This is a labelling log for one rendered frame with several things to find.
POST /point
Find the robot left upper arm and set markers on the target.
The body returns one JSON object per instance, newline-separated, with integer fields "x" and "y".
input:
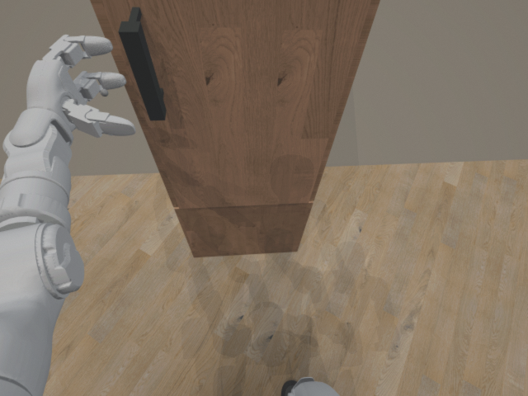
{"x": 39, "y": 267}

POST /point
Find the left robot hand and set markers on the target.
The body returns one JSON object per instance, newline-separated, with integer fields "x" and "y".
{"x": 50, "y": 86}

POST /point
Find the cupboard door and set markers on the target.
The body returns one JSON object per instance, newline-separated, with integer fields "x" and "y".
{"x": 251, "y": 89}

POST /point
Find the handle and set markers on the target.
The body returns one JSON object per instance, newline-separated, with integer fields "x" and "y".
{"x": 137, "y": 51}

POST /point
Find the left robot forearm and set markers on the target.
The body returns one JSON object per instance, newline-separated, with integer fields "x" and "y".
{"x": 36, "y": 184}

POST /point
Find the right robot shin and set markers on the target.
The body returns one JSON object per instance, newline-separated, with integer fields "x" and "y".
{"x": 305, "y": 379}

